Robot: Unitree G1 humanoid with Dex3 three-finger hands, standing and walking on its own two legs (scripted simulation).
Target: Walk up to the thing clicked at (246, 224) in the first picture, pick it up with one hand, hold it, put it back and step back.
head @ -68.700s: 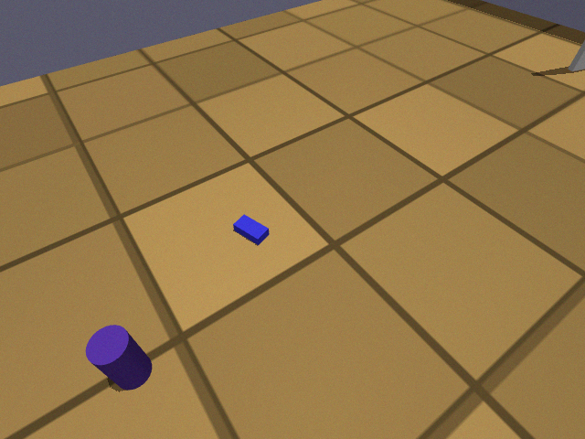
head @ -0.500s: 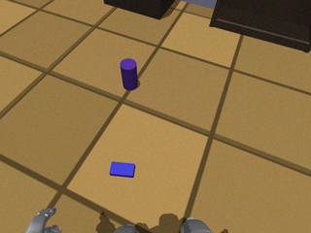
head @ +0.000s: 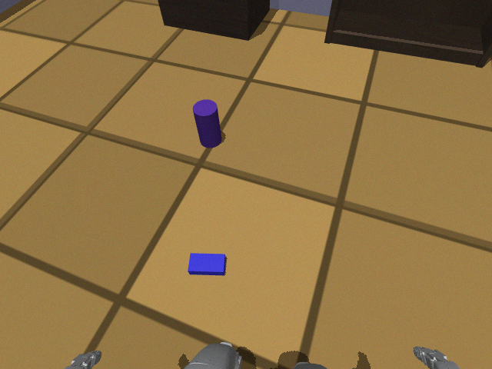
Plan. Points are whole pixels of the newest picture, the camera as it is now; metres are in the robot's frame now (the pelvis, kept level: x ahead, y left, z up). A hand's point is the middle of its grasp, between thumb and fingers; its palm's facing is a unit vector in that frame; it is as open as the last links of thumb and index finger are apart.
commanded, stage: step back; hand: left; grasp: from above
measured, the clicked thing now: (207, 264) +0.54 +0.22 -0.74
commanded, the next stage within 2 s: none
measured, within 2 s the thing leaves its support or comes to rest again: neither
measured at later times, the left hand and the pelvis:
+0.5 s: hand out of the picture -0.06 +0.31 -0.16, palm faces +0.00 -0.93 -0.36, open 7.4 cm; pelvis -0.14 +0.03 +0.00, yaw -1 degrees
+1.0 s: hand out of the picture -0.16 +0.28 -0.15, palm faces +0.02 -0.91 -0.41, open 7.4 cm; pelvis -0.30 +0.00 -0.01, yaw +2 degrees
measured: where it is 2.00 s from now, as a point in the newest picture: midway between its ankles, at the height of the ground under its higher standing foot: outside the picture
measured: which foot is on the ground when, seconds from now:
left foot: up 0.00-0.18, down 0.20-0.68, up 0.70-0.96, down 0.98-1.00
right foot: down 0.00-0.22, up 0.24-0.62, down 0.64-1.00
